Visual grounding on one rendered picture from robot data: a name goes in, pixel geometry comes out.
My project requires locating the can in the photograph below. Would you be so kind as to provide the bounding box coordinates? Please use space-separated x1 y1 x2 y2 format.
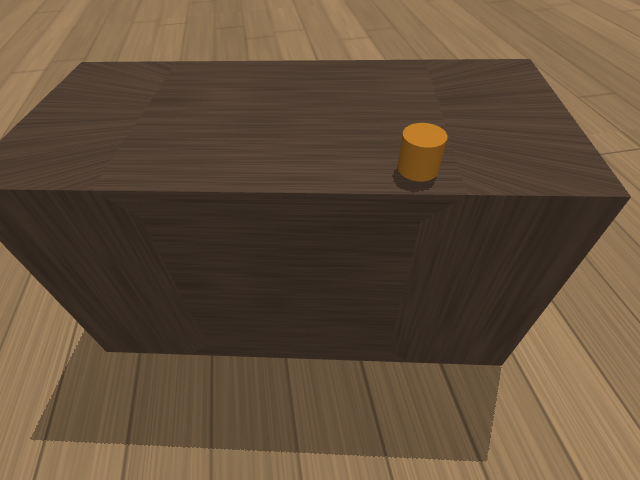
398 123 448 182

